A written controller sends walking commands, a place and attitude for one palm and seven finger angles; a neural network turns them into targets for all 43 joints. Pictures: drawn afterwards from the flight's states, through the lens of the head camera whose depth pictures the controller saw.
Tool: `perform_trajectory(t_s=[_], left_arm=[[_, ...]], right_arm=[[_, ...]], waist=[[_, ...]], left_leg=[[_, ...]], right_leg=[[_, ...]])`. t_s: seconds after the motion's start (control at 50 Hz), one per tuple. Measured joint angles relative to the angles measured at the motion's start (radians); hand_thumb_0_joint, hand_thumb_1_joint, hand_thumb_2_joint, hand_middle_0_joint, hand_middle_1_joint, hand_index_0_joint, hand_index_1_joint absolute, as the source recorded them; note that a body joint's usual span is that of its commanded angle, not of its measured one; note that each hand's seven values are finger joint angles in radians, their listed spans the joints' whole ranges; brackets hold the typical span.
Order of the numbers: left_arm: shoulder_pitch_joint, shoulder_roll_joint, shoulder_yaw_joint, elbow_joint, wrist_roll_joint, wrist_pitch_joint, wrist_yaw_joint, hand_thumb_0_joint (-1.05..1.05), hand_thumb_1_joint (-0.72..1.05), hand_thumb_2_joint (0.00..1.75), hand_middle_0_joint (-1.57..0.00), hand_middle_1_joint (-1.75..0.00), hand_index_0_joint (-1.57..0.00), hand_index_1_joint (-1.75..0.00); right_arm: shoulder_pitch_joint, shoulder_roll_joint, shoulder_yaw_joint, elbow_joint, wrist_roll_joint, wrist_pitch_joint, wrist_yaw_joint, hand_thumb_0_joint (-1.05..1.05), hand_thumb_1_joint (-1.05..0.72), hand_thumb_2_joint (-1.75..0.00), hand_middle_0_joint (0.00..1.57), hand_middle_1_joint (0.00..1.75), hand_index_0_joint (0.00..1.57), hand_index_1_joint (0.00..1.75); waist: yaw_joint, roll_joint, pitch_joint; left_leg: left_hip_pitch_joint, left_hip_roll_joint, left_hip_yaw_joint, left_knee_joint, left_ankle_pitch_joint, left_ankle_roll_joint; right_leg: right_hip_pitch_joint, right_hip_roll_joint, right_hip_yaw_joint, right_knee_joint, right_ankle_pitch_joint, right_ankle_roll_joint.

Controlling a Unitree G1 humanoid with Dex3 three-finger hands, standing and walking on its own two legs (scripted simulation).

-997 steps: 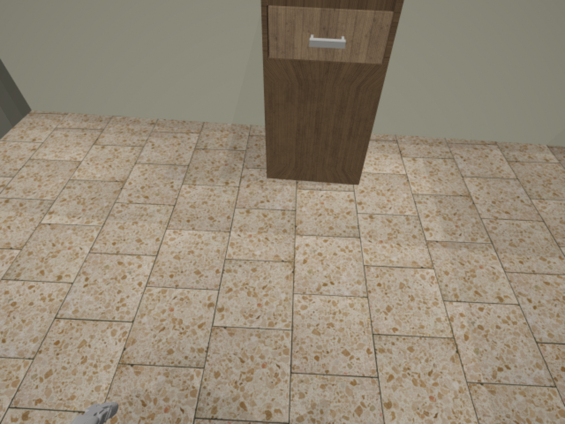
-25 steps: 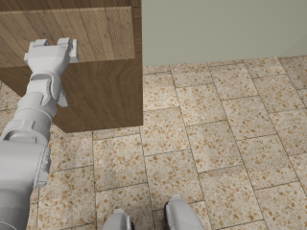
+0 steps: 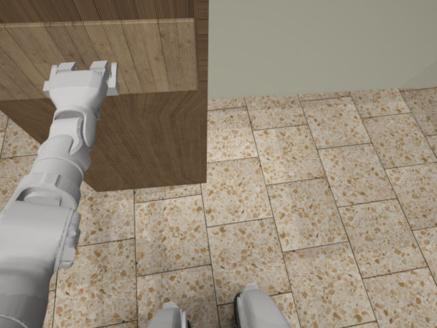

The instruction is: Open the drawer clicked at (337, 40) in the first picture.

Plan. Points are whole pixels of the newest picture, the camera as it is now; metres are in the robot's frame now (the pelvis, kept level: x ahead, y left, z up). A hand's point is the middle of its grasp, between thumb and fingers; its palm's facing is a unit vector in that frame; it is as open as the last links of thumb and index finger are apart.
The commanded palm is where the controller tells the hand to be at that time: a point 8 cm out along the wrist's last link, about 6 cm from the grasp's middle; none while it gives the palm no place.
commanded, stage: close the thumb around the handle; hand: left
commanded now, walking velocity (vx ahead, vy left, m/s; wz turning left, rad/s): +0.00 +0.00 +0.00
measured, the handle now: (84, 78) +0.59 +0.22 +0.03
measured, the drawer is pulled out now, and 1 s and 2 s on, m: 0.00 0.09 0.20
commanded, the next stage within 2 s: pull the drawer open in 0.12 s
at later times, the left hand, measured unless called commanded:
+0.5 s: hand (91, 120) +0.50 +0.20 +0.01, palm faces -0.08 -0.01 -1.00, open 6.0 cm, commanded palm +0.47 +0.19 +0.05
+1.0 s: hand (88, 151) +0.44 +0.20 +0.01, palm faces -0.04 -0.02 -1.00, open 6.0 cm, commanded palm +0.40 +0.19 +0.05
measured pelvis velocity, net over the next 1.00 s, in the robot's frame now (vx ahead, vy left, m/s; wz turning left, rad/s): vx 0.01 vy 0.00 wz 0.00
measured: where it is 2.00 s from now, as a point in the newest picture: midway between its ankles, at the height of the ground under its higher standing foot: outside the picture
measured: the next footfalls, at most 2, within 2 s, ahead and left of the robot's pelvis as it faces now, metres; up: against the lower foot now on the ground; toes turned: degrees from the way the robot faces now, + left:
none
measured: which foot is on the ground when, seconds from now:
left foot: down 0.00-1.00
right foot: down 0.00-1.00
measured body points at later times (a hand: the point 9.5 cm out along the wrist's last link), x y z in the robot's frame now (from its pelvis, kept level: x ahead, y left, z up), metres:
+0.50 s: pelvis +0.00 +0.01 +0.01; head +0.14 +0.00 +0.44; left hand +0.50 +0.20 +0.06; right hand -0.02 -0.26 -0.12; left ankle -0.04 +0.11 -0.67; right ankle +0.02 -0.13 -0.67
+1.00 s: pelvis +0.01 +0.00 +0.02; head +0.11 -0.01 +0.46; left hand +0.43 +0.20 +0.06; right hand +0.08 -0.27 -0.12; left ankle -0.04 +0.11 -0.67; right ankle +0.02 -0.13 -0.67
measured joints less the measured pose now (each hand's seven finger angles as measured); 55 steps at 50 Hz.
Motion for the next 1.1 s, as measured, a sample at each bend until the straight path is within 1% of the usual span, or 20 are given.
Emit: perform_trajectory(t_s=[0.04, 0.2, 0.28, 0.34, 0.4, 0.52, 0.62, 0.78, 0.86, 1.0, 1.1], left_arm=[[-0.001, 0.003, 0.002, -0.001, 0.002, -0.006, 0.0, 0.0, 0.69, 0.81, -0.33, -1.3, -0.36, -1.33], [-0.006, 0.003, 0.001, -0.002, 0.002, -0.003, 0.015, 0.0, 0.7, 0.81, -0.31, -1.32, -0.33, -1.34], [-0.002, 0.006, 0.006, -0.007, 0.002, 0.002, 0.011, 0.0, 0.7, 0.8, -0.31, -1.32, -0.33, -1.35], [0.03, 0.005, 0.017, -0.036, -0.004, 0.006, 0.003, 0.0, 0.7, 0.79, -0.3, -1.32, -0.33, -1.35], [0.077, -0.006, 0.018, -0.07, -0.015, 0.011, 0.002, 0.0, 0.71, 0.78, -0.3, -1.32, -0.32, -1.35], [0.17, -0.042, 0.015, -0.131, -0.019, 0.002, 0.01, 0.0, 0.71, 0.77, -0.29, -1.33, -0.32, -1.33], [0.233, -0.075, 0.008, -0.172, -0.011, -0.007, 0.033, 0.0, 0.71, 0.79, -0.29, -1.34, -0.32, -1.33], [0.298, -0.121, -0.019, -0.222, -0.002, 0.0, 0.07, 0.0, 0.7, 0.82, -0.29, -1.35, -0.33, -1.34], [0.332, -0.136, -0.028, -0.246, 0.0, 0.003, 0.083, 0.0, 0.7, 0.82, -0.29, -1.35, -0.33, -1.34], [0.401, -0.154, -0.038, -0.302, -0.001, 0.016, 0.093, 0.0, 0.7, 0.81, -0.29, -1.35, -0.33, -1.34], [0.427, -0.163, -0.042, -0.315, 0.005, 0.015, 0.105, 0.0, 0.7, 0.82, -0.29, -1.35, -0.33, -1.34]], right_arm=[[0.003, 0.001, 0.0, 0.001, -0.001, 0.0, -0.001, 0.0, -0.91, -0.89, 0.2, 0.3, 0.2, 0.3], [0.014, 0.007, -0.001, 0.012, -0.002, -0.002, 0.002, 0.0, -0.91, -0.89, 0.2, 0.3, 0.2, 0.3], [0.017, 0.009, 0.0, 0.015, -0.002, 0.0, 0.005, 0.0, -0.91, -0.89, 0.2, 0.3, 0.2, 0.3], [0.021, 0.01, -0.001, 0.012, -0.001, 0.003, 0.008, 0.0, -0.91, -0.89, 0.2, 0.3, 0.2, 0.3], [0.029, 0.011, -0.004, 0.008, 0.002, 0.008, 0.01, 0.0, -0.91, -0.89, 0.2, 0.3, 0.2, 0.3], [0.031, 0.01, -0.008, 0.007, 0.008, 0.017, 0.01, 0.0, -0.91, -0.89, 0.2, 0.3, 0.2, 0.3], [0.012, 0.011, -0.016, 0.005, 0.009, 0.022, 0.011, 0.0, -0.91, -0.89, 0.2, 0.3, 0.2, 0.3], [-0.035, 0.014, -0.032, -0.009, 0.013, 0.023, 0.015, 0.0, -0.91, -0.89, 0.2, 0.3, 0.2, 0.3], [-0.057, 0.015, -0.031, -0.017, 0.016, 0.026, 0.014, 0.0, -0.91, -0.89, 0.2, 0.3, 0.2, 0.3], [-0.077, 0.018, -0.029, -0.029, 0.021, 0.032, 0.008, 0.0, -0.91, -0.89, 0.2, 0.3, 0.2, 0.3], [-0.084, 0.02, -0.025, -0.026, 0.024, 0.033, 0.001, 0.0, -0.91, -0.89, 0.2, 0.3, 0.2, 0.3]], waist=[[0.0, -0.001, 0.0], [-0.002, 0.002, 0.001], [-0.004, 0.004, 0.002], [-0.002, 0.005, 0.001], [0.007, 0.008, -0.002], [0.03, 0.009, -0.009], [0.052, 0.005, -0.015], [0.085, 0.0, -0.017], [0.096, -0.003, -0.014], [0.109, -0.003, -0.008], [0.117, -0.008, -0.003]], left_leg=[[-0.005, 0.0, 0.0, 0.006, -0.002, 0.0], [-0.023, -0.001, -0.001, 0.021, -0.004, 0.001], [-0.023, 0.0, 0.002, 0.02, -0.002, 0.002], [-0.009, 0.003, 0.009, 0.009, 0.0, 0.003], [0.018, 0.006, 0.017, -0.012, 0.002, 0.005], [0.078, 0.005, 0.025, -0.05, 0.006, 0.008], [0.114, 0.001, 0.026, -0.069, 0.007, 0.009], [0.148, -0.004, 0.017, -0.083, 0.011, 0.005], [0.168, -0.005, 0.014, -0.094, 0.014, 0.003], [0.201, -0.005, 0.012, -0.115, 0.026, -0.001], [0.216, -0.007, 0.01, -0.121, 0.031, -0.004]], right_leg=[[-0.006, 0.0, 0.0, 0.006, -0.002, 0.0], [-0.022, -0.001, 0.0, 0.019, -0.003, 0.001], [-0.022, 0.0, 0.002, 0.016, 0.001, 0.002], [-0.011, 0.004, 0.009, 0.003, 0.007, 0.003], [0.013, 0.008, 0.017, -0.016, 0.012, 0.005], [0.068, 0.007, 0.025, -0.048, 0.013, 0.008], [0.101, 0.004, 0.026, -0.058, 0.009, 0.008], [0.137, -0.002, 0.018, -0.066, 0.004, 0.005], [0.155, -0.003, 0.015, -0.072, 0.005, 0.003], [0.187, -0.003, 0.013, -0.088, 0.012, -0.002], [0.201, -0.005, 0.012, -0.088, 0.014, -0.005]])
